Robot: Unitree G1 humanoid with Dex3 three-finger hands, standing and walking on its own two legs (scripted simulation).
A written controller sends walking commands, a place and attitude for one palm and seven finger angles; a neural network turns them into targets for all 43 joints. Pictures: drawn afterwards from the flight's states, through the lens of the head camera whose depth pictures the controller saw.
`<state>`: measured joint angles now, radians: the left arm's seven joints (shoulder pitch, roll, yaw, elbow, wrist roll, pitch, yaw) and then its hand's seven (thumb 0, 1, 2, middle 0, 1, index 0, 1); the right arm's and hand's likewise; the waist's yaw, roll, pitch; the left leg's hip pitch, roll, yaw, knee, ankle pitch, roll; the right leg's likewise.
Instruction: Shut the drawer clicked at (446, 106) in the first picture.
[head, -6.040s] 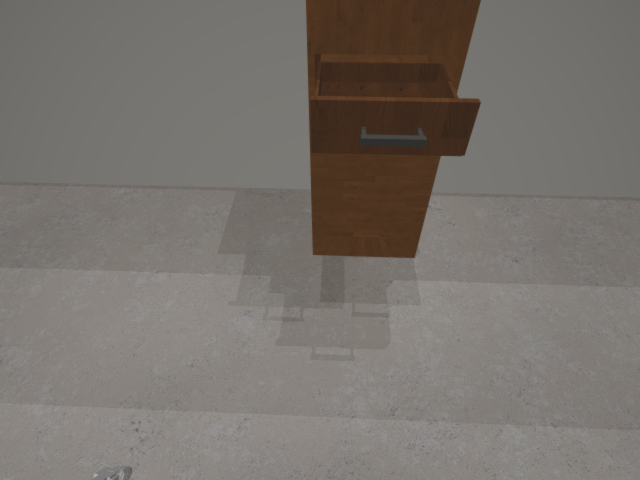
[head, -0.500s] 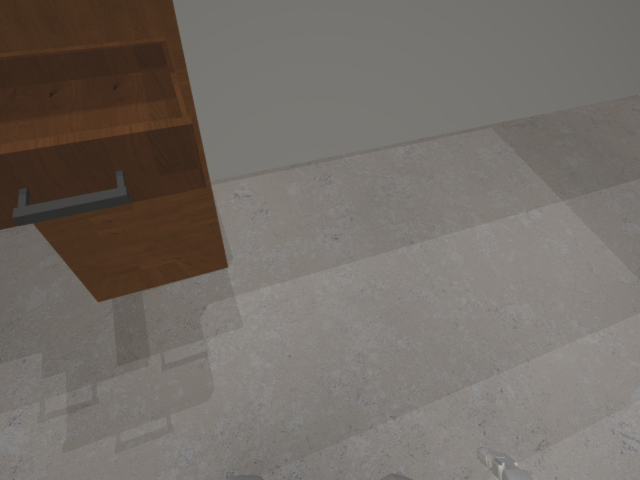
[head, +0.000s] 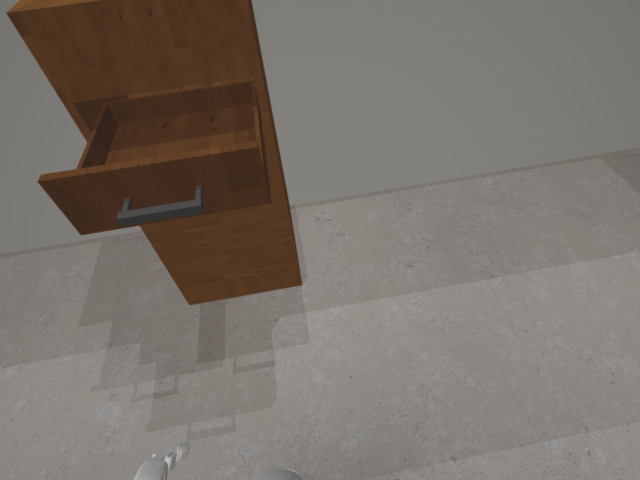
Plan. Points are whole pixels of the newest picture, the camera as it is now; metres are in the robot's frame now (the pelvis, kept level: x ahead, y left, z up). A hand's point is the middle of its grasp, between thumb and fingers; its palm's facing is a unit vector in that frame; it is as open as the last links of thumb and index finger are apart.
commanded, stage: turn to face it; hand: left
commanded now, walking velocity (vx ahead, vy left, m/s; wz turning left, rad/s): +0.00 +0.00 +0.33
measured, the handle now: (162, 204) +0.58 +0.31 +0.00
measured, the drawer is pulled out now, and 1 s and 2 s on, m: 0.27 0.27 0.27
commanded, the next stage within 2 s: take the last steps up to it in 0.16 s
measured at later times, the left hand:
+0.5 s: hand out of the picture -0.06 +0.26 -0.18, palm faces +0.22 -0.96 -0.18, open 7.3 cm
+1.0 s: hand (193, 420) +0.24 +0.22 -0.16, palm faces +0.08 -0.98 -0.17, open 7.3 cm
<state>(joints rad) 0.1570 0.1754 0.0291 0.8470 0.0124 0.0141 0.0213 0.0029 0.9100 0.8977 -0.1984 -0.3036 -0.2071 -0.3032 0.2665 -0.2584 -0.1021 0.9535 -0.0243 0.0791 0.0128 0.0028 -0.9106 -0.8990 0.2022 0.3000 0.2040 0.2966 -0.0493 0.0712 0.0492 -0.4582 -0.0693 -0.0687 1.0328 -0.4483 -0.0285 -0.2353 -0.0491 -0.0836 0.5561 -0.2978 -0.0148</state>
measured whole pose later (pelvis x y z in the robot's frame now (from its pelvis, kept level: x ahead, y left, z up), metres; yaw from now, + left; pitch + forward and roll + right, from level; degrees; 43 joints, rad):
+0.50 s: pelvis -0.01 +0.07 +0.01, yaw +9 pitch -2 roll -2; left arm 0.34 0.25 0.06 1.05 0.03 0.04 -0.01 0.01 0.91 0.90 -0.19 -0.30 -0.20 -0.30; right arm 0.23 -0.16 -0.02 0.97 -0.02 -0.02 -0.01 0.00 -0.91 -0.90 0.20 0.30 0.20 0.30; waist 0.03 -0.05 0.02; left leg -0.14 -0.01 0.05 0.45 -0.28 0.06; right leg -0.45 -0.09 -0.06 1.06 -0.35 0.03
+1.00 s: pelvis +0.13 +0.04 -0.01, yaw +9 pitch -1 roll +0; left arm 0.08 0.16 0.04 1.00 0.01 -0.01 -0.03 0.01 0.91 0.90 -0.19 -0.30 -0.20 -0.30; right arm 0.58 -0.11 -0.02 1.18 -0.03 -0.05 -0.03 0.00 -0.91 -0.90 0.20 0.30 0.21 0.30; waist -0.10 0.02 0.06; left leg 0.10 0.01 0.03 0.34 -0.42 -0.01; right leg -0.48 -0.06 -0.10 0.66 -0.22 -0.02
